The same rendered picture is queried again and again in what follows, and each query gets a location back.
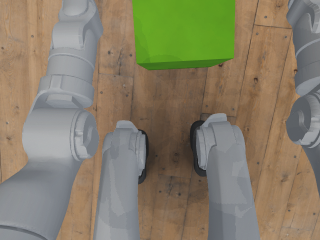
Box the carton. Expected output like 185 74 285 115
132 0 236 71

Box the robot left forearm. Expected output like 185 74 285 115
22 0 104 151

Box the left robot upper arm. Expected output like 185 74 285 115
0 107 100 240

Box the right robot shin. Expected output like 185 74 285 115
198 113 246 170

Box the right robot upper arm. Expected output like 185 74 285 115
286 92 320 198

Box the robot right foot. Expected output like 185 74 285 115
190 120 207 177

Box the robot right forearm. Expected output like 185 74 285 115
286 0 320 96

